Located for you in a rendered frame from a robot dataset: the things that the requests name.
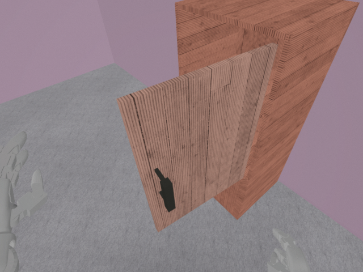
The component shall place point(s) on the left robot forearm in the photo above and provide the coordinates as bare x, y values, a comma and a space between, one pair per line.
8, 257

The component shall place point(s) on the cupboard door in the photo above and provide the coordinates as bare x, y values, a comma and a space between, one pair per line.
197, 129

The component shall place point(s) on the left robot hand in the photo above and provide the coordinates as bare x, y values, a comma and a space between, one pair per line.
11, 162

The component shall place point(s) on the handle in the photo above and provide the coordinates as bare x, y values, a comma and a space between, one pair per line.
166, 192

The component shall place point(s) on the right robot hand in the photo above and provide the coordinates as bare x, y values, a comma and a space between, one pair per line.
292, 260

